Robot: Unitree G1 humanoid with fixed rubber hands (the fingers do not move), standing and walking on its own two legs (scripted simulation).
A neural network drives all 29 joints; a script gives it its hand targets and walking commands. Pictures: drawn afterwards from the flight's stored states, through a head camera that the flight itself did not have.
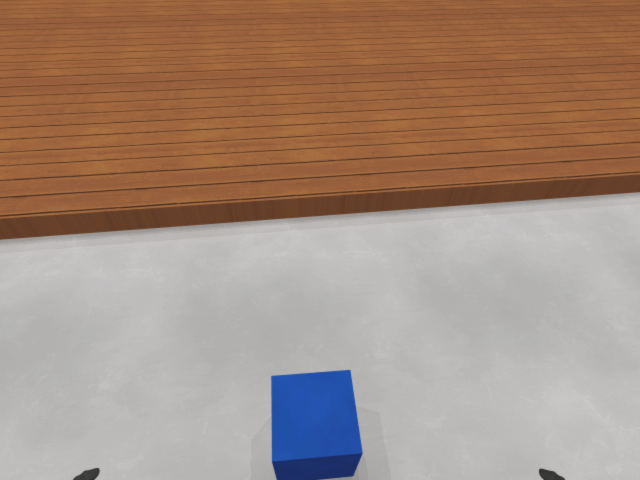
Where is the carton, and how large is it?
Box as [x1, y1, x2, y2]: [271, 370, 362, 479]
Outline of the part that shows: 349,370 271,376 272,463 277,479 320,479 350,476 353,474 362,452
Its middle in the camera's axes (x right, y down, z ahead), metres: -0.01 +0.52 +1.06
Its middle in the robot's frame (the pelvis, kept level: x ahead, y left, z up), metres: +0.38 +0.01 -0.66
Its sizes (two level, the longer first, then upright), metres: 0.210 0.200 0.250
